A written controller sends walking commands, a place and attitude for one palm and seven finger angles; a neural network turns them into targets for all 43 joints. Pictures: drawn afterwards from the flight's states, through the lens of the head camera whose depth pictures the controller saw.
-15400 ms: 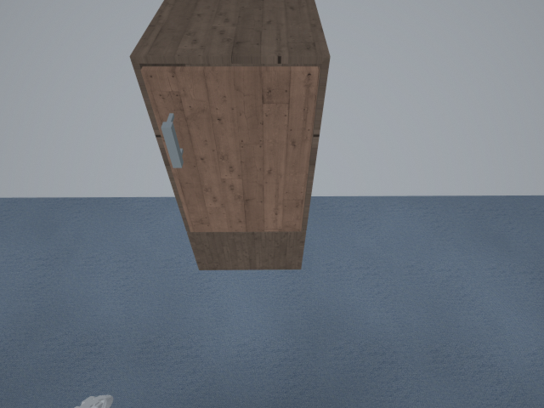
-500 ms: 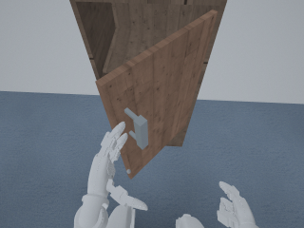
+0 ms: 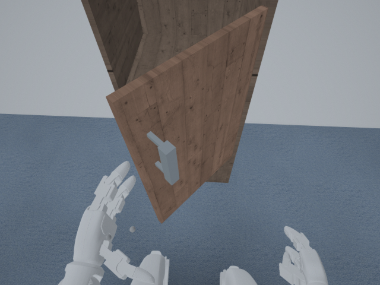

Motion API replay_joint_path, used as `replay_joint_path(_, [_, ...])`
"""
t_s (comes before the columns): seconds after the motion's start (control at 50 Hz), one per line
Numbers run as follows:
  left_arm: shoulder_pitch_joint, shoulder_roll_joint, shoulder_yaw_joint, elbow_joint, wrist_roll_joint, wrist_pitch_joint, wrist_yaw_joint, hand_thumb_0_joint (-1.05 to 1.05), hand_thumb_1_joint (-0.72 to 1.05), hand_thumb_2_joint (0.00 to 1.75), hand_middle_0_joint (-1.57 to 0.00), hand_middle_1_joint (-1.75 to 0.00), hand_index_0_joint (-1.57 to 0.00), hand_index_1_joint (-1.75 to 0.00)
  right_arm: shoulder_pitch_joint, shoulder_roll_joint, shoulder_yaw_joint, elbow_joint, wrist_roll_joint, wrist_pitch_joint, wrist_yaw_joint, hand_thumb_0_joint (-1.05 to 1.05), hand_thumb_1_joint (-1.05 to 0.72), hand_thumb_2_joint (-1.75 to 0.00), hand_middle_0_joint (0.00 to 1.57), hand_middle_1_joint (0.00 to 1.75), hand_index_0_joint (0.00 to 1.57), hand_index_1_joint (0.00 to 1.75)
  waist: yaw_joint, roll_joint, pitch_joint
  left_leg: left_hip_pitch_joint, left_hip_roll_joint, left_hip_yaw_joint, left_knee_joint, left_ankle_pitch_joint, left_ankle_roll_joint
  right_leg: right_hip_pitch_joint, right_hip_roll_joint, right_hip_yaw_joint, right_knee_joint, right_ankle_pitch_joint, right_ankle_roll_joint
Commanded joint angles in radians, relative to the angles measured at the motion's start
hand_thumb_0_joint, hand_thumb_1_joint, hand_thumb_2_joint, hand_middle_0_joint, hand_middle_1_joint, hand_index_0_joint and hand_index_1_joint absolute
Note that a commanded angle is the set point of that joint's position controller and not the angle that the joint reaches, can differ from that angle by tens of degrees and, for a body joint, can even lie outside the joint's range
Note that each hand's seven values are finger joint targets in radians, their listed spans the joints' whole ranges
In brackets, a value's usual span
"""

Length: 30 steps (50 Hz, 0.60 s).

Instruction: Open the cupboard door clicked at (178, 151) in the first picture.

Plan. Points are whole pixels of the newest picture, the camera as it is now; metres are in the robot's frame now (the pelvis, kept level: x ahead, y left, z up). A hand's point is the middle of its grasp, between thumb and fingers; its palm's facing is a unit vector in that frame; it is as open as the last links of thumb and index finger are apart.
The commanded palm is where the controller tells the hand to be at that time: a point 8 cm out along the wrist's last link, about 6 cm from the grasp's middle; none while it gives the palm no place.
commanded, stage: draw the hand back to the body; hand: left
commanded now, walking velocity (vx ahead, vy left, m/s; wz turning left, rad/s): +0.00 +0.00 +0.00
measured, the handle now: (162, 158) +0.36 +0.08 +0.07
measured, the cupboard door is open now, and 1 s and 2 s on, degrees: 49 49 49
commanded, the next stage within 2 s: step back with the hand held close in 1.50 s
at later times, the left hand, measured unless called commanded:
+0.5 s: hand (63, 220) +0.20 +0.19 +0.15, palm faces +0.02 -0.98 -0.17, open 15.9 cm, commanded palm +0.17 +0.25 +0.17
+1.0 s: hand out of the picture +0.23 +0.27 +0.24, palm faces +0.36 -0.85 -0.39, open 10.5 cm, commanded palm +0.18 +0.32 +0.26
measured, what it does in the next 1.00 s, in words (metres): rises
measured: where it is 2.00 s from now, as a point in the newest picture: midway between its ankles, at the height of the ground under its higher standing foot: outside the picture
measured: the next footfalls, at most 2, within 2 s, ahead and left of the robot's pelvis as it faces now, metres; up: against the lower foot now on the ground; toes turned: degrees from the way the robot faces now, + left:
none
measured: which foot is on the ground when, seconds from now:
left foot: down 0.00-1.00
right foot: down 0.00-1.00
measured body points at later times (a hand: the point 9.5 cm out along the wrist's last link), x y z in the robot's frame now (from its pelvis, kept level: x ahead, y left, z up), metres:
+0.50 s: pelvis +0.01 +0.02 +0.05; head +0.02 +0.01 +0.50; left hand +0.20 +0.24 +0.16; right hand +0.19 -0.21 -0.01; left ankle +0.05 +0.15 -0.63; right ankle -0.01 -0.10 -0.63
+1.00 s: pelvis +0.03 +0.04 +0.11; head +0.02 +0.02 +0.55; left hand +0.20 +0.32 +0.26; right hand +0.22 -0.18 +0.03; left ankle +0.05 +0.15 -0.63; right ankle -0.01 -0.10 -0.63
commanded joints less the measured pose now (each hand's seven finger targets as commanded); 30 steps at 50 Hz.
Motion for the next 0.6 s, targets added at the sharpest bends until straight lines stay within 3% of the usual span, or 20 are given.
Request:
replay_joint_path(0.0, [0.011,0.124,0.119,-0.324,-0.026,-0.035,0.015,0.00,-0.50,0.30,-0.15,-0.30,-0.15,-0.30,-0.039,-0.087,-0.038,-0.185,0.012,-0.045,-0.015,0.00,-0.90,-0.90,0.20,0.30,0.20,0.30,0.006,-0.040,-0.257,0.261,-0.064,0.047,-0.166,0.234,0.074,0.207,0.019,0.081,-0.306,0.427,0.025])
replay_joint_path(0.1, [0.054,0.105,0.127,-0.291,-0.060,0.027,-0.008,0.00,-0.50,0.30,-0.15,-0.30,-0.15,-0.30,-0.041,-0.094,-0.029,-0.185,0.028,-0.041,-0.027,0.00,-0.90,-0.90,0.20,0.30,0.20,0.30,-0.014,-0.083,-0.150,0.298,-0.065,0.043,-0.232,0.202,0.074,0.220,0.029,0.056,-0.379,0.377,0.034])
replay_joint_path(0.12, [0.046,0.102,0.122,-0.294,-0.069,0.034,-0.018,0.00,-0.50,0.30,-0.15,-0.30,-0.15,-0.30,-0.040,-0.097,-0.025,-0.184,0.028,-0.045,-0.027,0.00,-0.90,-0.90,0.20,0.30,0.20,0.30,-0.018,-0.068,-0.129,0.305,-0.066,0.039,-0.245,0.189,0.073,0.218,0.029,0.052,-0.391,0.358,0.033])
replay_joint_path(0.16, [0.053,0.122,0.146,-0.279,-0.080,0.043,-0.036,0.00,-0.50,0.30,-0.15,-0.30,-0.15,-0.30,-0.039,-0.105,-0.026,-0.181,0.030,-0.049,-0.032,0.00,-0.90,-0.90,0.20,0.30,0.20,0.30,-0.020,-0.093,-0.102,0.320,-0.065,0.035,-0.267,0.169,0.073,0.216,0.032,0.049,-0.415,0.318,0.033])
replay_joint_path(0.3, [0.048,0.173,0.209,-0.364,-0.120,0.049,-0.069,0.00,-0.50,0.30,-0.15,-0.30,-0.15,-0.30,-0.042,-0.105,-0.016,-0.186,0.039,-0.079,-0.036,0.00,-0.90,-0.90,0.20,0.30,0.20,0.30,0.004,-0.006,-0.096,0.415,-0.064,0.030,-0.342,0.196,0.073,0.267,0.043,0.017,-0.442,0.324,0.020])
replay_joint_path(0.4, [0.072,0.191,0.238,-0.403,-0.137,0.089,-0.087,0.00,-0.32,0.37,-0.16,-0.30,-0.16,-0.30,-0.043,-0.105,-0.012,-0.182,0.048,-0.093,-0.035,0.00,-0.90,-0.90,0.20,0.30,0.20,0.30,0.008,0.025,-0.088,0.473,-0.060,0.025,-0.388,0.239,0.073,0.305,0.050,-0.004,-0.457,0.383,0.020])
replay_joint_path(0.42, [0.093,0.353,0.276,-0.465,0.016,0.152,0.041,0.00,-0.29,0.39,-0.16,-0.30,-0.16,-0.30,-0.050,-0.104,-0.011,-0.193,0.038,-0.078,-0.068,0.00,-0.90,-0.90,0.20,0.30,0.20,0.30,0.067,0.020,-0.119,0.507,-0.049,0.052,-0.444,0.244,0.074,0.336,0.017,0.060,-0.532,0.388,0.006])
replay_joint_path(0.44, [0.134,0.258,0.231,-0.462,0.030,0.200,0.097,0.00,-0.26,0.40,-0.16,-0.30,-0.16,-0.30,-0.050,-0.085,0.002,-0.196,0.035,-0.073,-0.079,0.00,-0.90,-0.90,0.20,0.30,0.20,0.30,0.034,0.025,-0.057,0.533,-0.052,0.058,-0.460,0.232,0.077,0.325,0.014,0.047,-0.562,0.371,0.009])
replay_joint_path(0.46, [0.149,0.216,0.192,-0.438,0.055,0.239,0.134,0.00,-0.22,0.42,-0.16,-0.30,-0.16,-0.30,-0.042,-0.081,0.008,-0.182,0.035,-0.065,-0.082,0.00,-0.90,-0.90,0.20,0.30,0.20,0.30,0.026,0.028,0.000,0.542,-0.048,0.057,-0.476,0.217,0.077,0.325,0.015,0.031,-0.576,0.350,0.013])
replay_joint_path(0.48, [0.136,0.230,0.204,-0.433,0.069,0.267,0.161,0.00,-0.18,0.43,-0.16,-0.30,-0.16,-0.30,-0.051,-0.086,0.008,-0.175,0.033,-0.062,-0.086,0.00,-0.90,-0.90,0.20,0.30,0.20,0.30,0.024,-0.014,0.016,0.549,-0.046,0.054,-0.487,0.214,0.082,0.341,0.017,0.031,-0.605,0.338,0.015])
replay_joint_path(0.52, [0.090,0.258,0.226,-0.455,0.090,0.292,0.200,0.00,-0.12,0.47,-0.16,-0.30,-0.16,-0.30,-0.056,-0.092,0.015,-0.163,0.028,-0.059,-0.096,0.00,-0.90,-0.90,0.20,0.30,0.20,0.30,0.018,-0.021,0.017,0.599,-0.043,0.057,-0.516,0.213,0.083,0.368,0.014,0.026,-0.634,0.333,0.019])
replay_joint_path(0.58, [0.063,0.289,0.257,-0.484,0.110,0.309,0.236,0.00,-0.01,0.51,-0.17,-0.30,-0.17,-0.30,-0.068,-0.099,0.025,-0.145,0.022,-0.075,-0.102,0.00,-0.90,-0.90,0.20,0.30,0.20,0.30,0.029,0.022,0.001,0.668,-0.043,0.053,-0.570,0.255,0.082,0.437,0.014,0.018,-0.660,0.376,0.014])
